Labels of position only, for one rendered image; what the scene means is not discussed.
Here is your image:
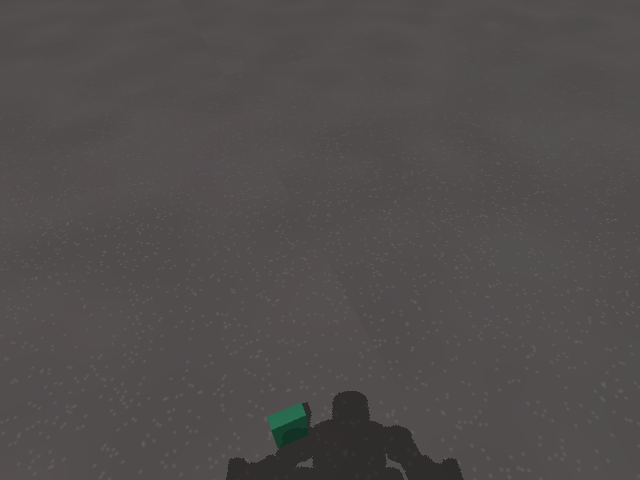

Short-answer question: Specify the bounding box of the carton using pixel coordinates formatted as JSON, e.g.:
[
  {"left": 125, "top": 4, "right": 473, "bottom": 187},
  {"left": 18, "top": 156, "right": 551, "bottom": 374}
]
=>
[{"left": 267, "top": 403, "right": 309, "bottom": 448}]

